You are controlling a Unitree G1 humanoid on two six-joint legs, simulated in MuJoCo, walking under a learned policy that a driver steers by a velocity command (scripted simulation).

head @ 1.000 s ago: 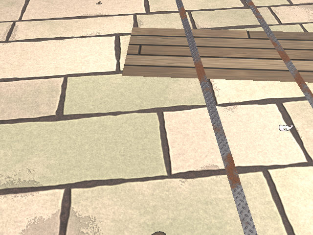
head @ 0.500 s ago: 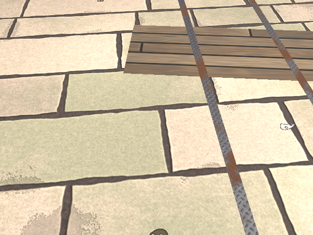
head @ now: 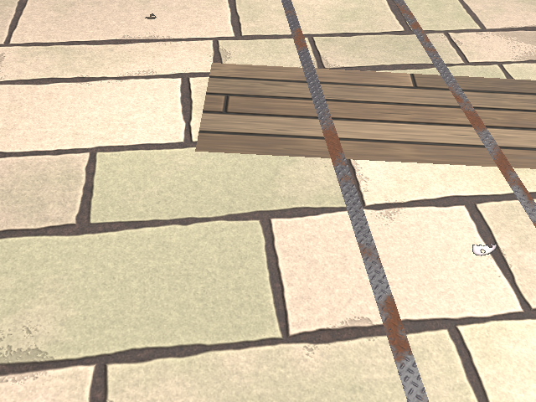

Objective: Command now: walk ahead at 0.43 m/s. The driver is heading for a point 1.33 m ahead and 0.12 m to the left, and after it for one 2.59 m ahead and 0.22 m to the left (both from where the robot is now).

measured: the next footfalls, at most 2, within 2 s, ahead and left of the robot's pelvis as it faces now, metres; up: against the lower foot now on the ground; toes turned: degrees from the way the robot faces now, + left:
right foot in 0.26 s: +0.33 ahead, -0.13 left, +0.00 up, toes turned -2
left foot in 0.80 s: +0.63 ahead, +0.11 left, +0.00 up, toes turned +3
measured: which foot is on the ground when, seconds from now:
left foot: down 0.00-0.26, up 0.28-0.78, down 0.80-1.00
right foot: up 0.00-0.24, down 0.26-0.80, up 0.82-1.00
